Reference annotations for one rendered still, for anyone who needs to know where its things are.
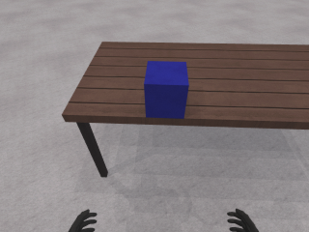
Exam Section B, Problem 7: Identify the carton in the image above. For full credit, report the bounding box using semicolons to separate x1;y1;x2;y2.
144;61;189;119

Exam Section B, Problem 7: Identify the table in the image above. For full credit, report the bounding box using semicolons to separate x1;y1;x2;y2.
62;42;309;178

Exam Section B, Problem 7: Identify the robot right hand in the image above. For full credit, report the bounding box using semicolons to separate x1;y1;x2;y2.
227;209;259;232

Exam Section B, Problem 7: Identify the robot left hand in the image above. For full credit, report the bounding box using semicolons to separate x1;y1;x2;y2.
69;209;97;232

